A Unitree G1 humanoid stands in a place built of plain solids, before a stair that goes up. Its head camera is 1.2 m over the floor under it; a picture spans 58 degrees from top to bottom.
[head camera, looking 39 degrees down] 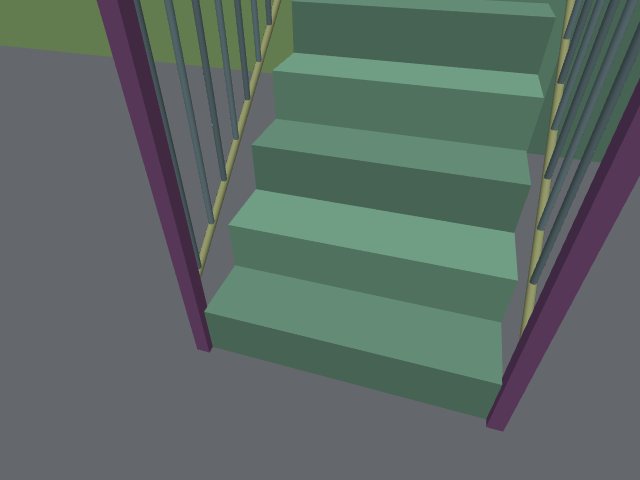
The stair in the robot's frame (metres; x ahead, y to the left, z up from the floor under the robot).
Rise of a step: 0.18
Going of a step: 0.22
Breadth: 0.89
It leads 17 degrees to the right of straight ahead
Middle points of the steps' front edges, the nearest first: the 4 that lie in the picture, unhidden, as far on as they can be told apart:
0.78 -0.06 0.18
0.99 -0.13 0.35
1.21 -0.19 0.53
1.42 -0.26 0.71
